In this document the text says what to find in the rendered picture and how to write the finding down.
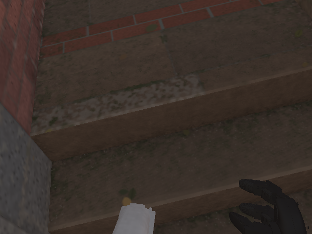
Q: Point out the stairs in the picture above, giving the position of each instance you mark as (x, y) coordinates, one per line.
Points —
(184, 159)

